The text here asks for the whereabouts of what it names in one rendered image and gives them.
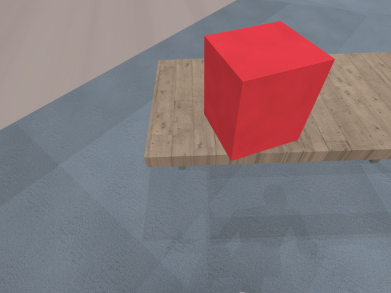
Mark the table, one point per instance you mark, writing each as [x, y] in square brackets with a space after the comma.
[350, 120]

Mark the carton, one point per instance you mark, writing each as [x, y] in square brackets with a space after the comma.
[260, 86]

